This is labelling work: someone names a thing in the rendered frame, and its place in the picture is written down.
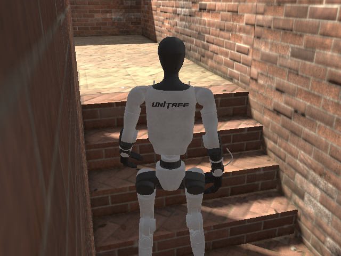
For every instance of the stairs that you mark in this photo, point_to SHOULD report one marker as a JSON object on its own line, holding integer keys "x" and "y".
{"x": 247, "y": 216}

